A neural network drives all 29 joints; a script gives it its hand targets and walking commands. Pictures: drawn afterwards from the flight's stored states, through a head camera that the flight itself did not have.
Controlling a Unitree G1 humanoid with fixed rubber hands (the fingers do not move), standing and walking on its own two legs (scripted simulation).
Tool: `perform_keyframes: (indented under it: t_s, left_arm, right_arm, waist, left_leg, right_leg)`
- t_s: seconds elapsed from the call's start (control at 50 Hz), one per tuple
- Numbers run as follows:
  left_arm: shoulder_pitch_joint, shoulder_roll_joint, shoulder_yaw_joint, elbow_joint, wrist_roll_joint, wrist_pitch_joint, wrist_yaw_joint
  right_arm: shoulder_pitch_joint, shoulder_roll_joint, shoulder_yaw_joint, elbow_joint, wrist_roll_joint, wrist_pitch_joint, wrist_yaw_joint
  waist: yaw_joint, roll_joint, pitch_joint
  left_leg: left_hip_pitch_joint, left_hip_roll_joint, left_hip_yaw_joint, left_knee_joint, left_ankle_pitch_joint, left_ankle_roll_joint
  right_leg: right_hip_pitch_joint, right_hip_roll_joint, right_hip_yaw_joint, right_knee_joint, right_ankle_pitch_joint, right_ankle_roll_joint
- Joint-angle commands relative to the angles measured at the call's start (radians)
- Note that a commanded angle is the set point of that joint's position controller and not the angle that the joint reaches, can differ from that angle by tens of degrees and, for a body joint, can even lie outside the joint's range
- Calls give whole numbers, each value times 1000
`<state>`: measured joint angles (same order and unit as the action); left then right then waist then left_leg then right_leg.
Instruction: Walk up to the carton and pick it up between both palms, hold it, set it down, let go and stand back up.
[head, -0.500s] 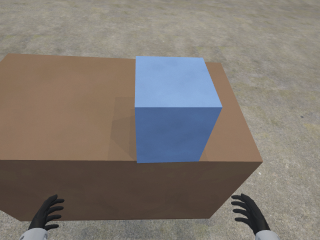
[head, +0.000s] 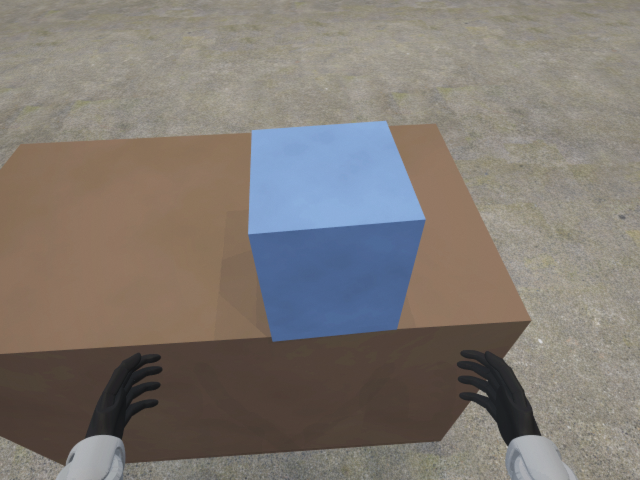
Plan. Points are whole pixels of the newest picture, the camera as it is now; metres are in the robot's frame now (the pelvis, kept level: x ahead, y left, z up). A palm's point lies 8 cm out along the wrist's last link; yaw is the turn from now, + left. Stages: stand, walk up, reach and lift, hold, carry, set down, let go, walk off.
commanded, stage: reach and lift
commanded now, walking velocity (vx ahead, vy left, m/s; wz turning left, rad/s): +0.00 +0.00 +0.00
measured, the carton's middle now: (327, 234) +0.45 -0.02 +0.04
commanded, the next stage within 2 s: none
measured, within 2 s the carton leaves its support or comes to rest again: neither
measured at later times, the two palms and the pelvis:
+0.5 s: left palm (120, 406) +0.20 +0.23 +0.02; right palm (503, 403) +0.19 -0.20 +0.04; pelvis -0.01 +0.01 +0.00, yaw -1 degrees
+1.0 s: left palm (114, 331) +0.26 +0.23 +0.09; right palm (489, 325) +0.26 -0.19 +0.09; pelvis +0.01 +0.00 +0.00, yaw -1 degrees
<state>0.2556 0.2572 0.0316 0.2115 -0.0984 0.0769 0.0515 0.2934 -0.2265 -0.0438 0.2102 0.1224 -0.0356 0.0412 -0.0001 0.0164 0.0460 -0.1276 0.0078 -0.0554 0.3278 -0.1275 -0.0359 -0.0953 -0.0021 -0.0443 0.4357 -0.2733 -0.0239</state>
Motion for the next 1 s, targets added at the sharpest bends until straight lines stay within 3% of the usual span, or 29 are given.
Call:
perform_keyframes:
  t_s: [0.0,0.06,0.1,0.18,0.22,0.26,0.3,0.32,0.34,0.38,0.4,0.42,0.5,0.54,0.58,0.7,0.78,0.88,0.92,0.98]
  left_arm:
    - [71,73,97,-255,-80,-104,-23]
    - [54,80,79,-359,-82,-126,-6]
    - [18,82,65,-435,-90,-140,9]
    - [-37,75,9,-510,-96,-118,52]
    - [-55,62,-14,-522,-101,-98,63]
    - [-69,35,-31,-511,-100,-64,77]
    - [-92,20,-47,-501,-106,-26,88]
    - [-119,31,-29,-525,-99,-13,100]
    - [-128,28,-32,-528,-102,1,106]
    - [-196,24,-21,-541,-93,43,117]
    - [-225,4,-22,-495,-90,60,114]
    - [-214,16,-2,-509,-87,83,115]
    - [-283,27,13,-602,-106,131,113]
    - [-287,26,31,-601,-113,157,108]
    - [-284,24,40,-604,-120,181,95]
    - [-229,16,144,-640,-89,250,50]
    - [-281,11,159,-715,-87,275,21]
    - [-360,35,167,-742,-130,295,8]
    - [-417,35,176,-684,-121,316,10]
    - [-536,48,166,-602,-134,359,15]
  right_arm:
    - [55,-50,136,-268,85,-111,-41]
    - [76,-25,140,-285,94,-99,-39]
    - [64,-30,115,-321,101,-99,-33]
    - [2,-25,84,-316,133,-68,-18]
    - [-13,-17,72,-351,132,-50,-18]
    - [-46,-28,58,-361,144,-29,-13]
    - [-83,-33,44,-371,150,-6,-15]
    - [-117,-45,39,-395,151,1,-12]
    - [-129,-48,25,-391,155,10,-12]
    - [-188,-61,20,-433,165,39,-16]
    - [-202,-38,30,-437,159,55,-21]
    - [-207,-50,26,-455,158,69,-31]
    - [-244,-76,2,-501,158,111,-51]
    - [-256,-76,6,-529,162,121,-67]
    - [-263,-94,-2,-548,168,126,-81]
    - [-237,-143,46,-604,186,149,-143]
    - [-295,-152,73,-625,203,167,-162]
    - [-389,-162,64,-626,206,195,-170]
    - [-453,-171,49,-581,221,209,-166]
    - [-589,-191,12,-508,214,254,-160]
  waist:
    - [62,-173,-156]
    - [75,-114,-143]
    - [69,-94,-156]
    - [52,6,-85]
    - [41,-6,-90]
    - [51,13,-81]
    - [54,15,-69]
    - [73,19,-81]
    - [57,11,-82]
    - [74,16,-80]
    - [80,-5,-74]
    - [96,18,-59]
    - [84,13,-101]
    - [95,8,-77]
    - [84,-11,-123]
    - [105,-39,-174]
    - [100,-56,-198]
    - [77,-57,-227]
    - [90,-46,-202]
    - [76,-52,-164]
  left_leg:
    - [193,-43,86,-48,237,44]
    - [207,-31,86,-46,234,37]
    - [232,-27,88,-44,195,33]
    - [188,-8,92,-57,80,22]
    - [175,-4,86,-61,27,26]
    - [159,4,79,-80,-66,23]
    - [144,7,77,-93,-100,27]
    - [150,9,75,-100,-118,26]
    - [151,11,74,-97,-133,27]
    - [154,9,70,-106,-164,32]
    - [150,-2,83,-93,-151,37]
    - [136,3,90,-110,-118,39]
    - [146,8,93,-103,-84,35]
    - [136,3,103,-105,-33,35]
    - [168,0,100,-87,34,35]
    - [274,-11,84,-27,331,10]
    - [308,-2,78,-21,413,-1]
    - [299,-2,73,-11,377,-3]
    - [276,0,76,-20,332,0]
    - [234,6,79,-42,190,14]
  right_leg:
    - [-5,-26,111,-182,464,97]
    - [-81,-21,113,-206,303,73]
    - [-107,-9,109,-221,207,47]
    - [-196,4,98,-242,-11,7]
    - [-208,-3,104,-246,-43,1]
    - [-224,-5,108,-251,-142,-9]
    - [-228,-5,107,-252,-165,-16]
    - [-221,3,100,-244,-172,-21]
    - [-233,5,98,-245,-186,-23]
    - [-248,0,110,-239,-204,-32]
    - [-243,-11,116,-249,-201,-31]
    - [-214,-5,120,-239,-158,-24]
    - [-192,4,118,-220,-107,-12]
    - [-170,3,121,-212,-38,-3]
    - [-148,7,117,-205,40,9]
    - [-75,2,113,-165,468,50]
    - [-60,-1,101,-159,582,68]
    - [-71,-2,101,-157,541,68]
    - [-92,5,101,-169,439,57]
    - [-136,13,110,-190,231,36]
